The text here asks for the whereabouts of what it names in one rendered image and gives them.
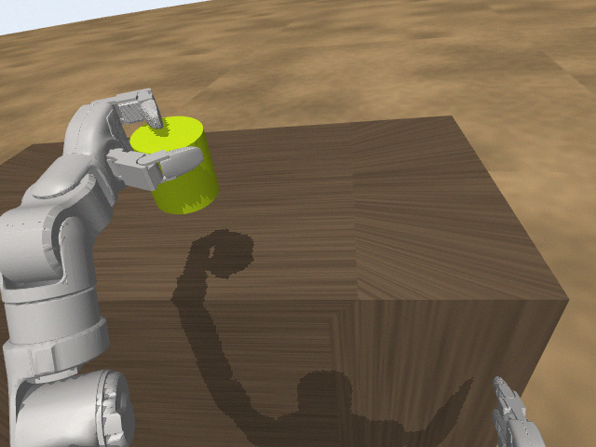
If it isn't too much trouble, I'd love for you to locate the can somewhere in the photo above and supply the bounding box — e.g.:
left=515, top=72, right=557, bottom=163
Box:
left=130, top=116, right=219, bottom=214

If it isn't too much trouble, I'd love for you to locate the left robot hand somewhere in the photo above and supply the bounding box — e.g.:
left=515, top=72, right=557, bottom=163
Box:
left=62, top=88, right=204, bottom=192

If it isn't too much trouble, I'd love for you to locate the left robot arm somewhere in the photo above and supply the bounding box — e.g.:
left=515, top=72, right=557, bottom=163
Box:
left=0, top=154, right=135, bottom=447

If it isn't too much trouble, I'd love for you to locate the right robot hand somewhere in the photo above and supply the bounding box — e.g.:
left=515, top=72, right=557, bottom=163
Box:
left=493, top=376, right=546, bottom=447

